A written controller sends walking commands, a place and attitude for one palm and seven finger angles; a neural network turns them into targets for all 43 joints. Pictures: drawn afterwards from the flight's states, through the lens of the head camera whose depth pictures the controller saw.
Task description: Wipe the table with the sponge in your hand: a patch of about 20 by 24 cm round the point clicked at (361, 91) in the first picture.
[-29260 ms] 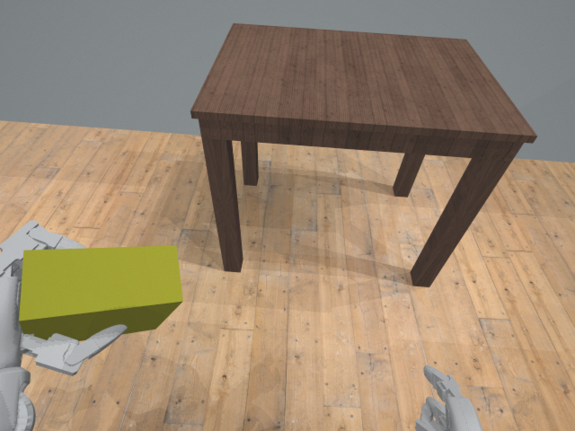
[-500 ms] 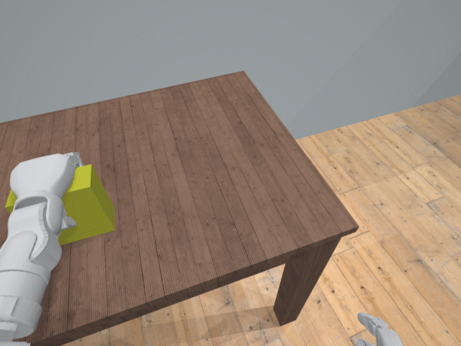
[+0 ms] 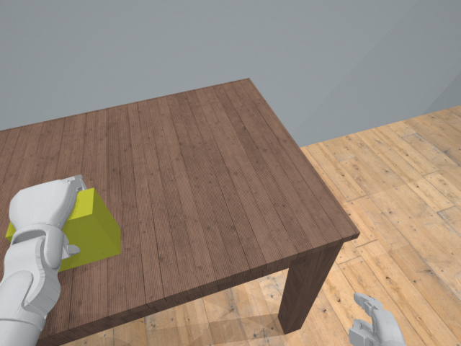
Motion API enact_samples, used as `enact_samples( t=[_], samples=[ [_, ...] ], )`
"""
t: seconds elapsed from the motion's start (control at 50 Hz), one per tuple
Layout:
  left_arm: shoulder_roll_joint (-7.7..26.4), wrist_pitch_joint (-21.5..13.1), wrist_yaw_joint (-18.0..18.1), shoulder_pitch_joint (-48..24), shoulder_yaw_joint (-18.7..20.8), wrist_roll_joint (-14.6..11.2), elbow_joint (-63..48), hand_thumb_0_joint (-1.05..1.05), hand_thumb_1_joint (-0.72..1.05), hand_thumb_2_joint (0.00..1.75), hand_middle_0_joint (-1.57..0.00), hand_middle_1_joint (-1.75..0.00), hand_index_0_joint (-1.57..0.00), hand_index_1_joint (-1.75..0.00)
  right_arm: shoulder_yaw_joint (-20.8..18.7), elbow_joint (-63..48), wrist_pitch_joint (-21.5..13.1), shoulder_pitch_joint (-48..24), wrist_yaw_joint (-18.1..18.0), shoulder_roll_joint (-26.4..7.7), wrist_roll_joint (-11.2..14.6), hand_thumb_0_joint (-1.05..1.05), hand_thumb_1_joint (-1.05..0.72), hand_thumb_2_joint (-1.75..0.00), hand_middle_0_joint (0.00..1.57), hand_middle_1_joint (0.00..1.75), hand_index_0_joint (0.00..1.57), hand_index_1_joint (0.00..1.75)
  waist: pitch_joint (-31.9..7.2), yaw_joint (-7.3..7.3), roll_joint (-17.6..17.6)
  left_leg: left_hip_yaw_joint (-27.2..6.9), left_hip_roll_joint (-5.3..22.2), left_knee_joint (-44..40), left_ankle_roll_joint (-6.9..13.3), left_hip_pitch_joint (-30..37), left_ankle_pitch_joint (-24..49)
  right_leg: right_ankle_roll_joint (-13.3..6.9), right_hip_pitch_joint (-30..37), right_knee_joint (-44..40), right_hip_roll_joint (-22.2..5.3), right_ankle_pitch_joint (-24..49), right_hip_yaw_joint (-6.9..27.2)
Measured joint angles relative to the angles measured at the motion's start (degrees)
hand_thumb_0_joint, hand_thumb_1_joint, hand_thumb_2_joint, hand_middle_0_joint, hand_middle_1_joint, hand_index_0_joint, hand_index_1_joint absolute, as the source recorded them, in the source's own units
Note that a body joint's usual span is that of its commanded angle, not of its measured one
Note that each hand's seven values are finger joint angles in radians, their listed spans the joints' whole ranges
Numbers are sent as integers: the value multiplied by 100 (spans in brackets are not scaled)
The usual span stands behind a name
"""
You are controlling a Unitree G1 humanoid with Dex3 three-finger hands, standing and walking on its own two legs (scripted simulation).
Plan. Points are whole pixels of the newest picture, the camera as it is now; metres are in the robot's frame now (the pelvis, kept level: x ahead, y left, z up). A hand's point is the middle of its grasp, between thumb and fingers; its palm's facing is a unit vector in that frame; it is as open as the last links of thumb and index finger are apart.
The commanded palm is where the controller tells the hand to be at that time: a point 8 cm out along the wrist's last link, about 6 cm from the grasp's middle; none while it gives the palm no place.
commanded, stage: wipe back along the first lane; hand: left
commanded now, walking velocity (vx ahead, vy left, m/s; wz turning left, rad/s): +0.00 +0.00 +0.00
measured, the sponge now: (77, 238) +0.27 +0.33 +0.03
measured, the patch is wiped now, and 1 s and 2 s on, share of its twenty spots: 1.00 1.00 1.00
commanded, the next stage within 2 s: lift the sponge slowly off the table in 0.54 s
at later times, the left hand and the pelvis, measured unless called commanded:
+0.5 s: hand (60, 247) +0.23 +0.31 +0.08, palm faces +0.02 -0.04 -1.00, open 10.3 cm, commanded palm +0.18 +0.30 +0.12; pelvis +0.00 +0.00 +0.00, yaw -1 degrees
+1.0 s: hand (53, 262) +0.20 +0.31 +0.08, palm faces +0.00 -0.07 -1.00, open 10.3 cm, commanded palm +0.18 +0.30 +0.14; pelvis -0.02 -0.01 +0.00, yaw -1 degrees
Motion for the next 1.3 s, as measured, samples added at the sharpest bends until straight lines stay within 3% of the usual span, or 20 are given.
enact_samples(
  t=[0.66,0.8,0.96,1.3],
  samples=[
    [-236,318,214,1705,-91,-109,-1761,0,-50,104,-67,-135,-69,-134,40,-50,-156,-156,20,109,-46,1,-91,-90,20,29,20,30,19,154,72,84,10,11,-4,228,5,3,159,94,9,-7,89],
    [-179,402,78,1505,-180,-132,-1641,0,-50,104,-67,-135,-69,-134,92,3,-172,-223,-72,123,-60,1,-91,-90,20,29,20,30,107,196,47,59,15,-33,-16,310,67,-16,248,53,15,44,64],
    [-49,274,-141,1318,-115,-204,-1440,-1,-50,104,-68,-134,-70,-134,119,39,-229,-232,-141,140,-93,1,-90,-90,20,29,20,30,216,165,22,52,45,-121,-41,429,133,-44,373,-55,45,122,62],
    [-27,134,-200,1196,-176,-252,-1534,-1,-51,104,-69,-133,-71,-133,64,158,-401,-211,-182,118,-127,1,-90,-90,20,29,20,30,345,229,68,19,42,-307,-53,634,234,-60,593,-248,44,217,36]
  ],
)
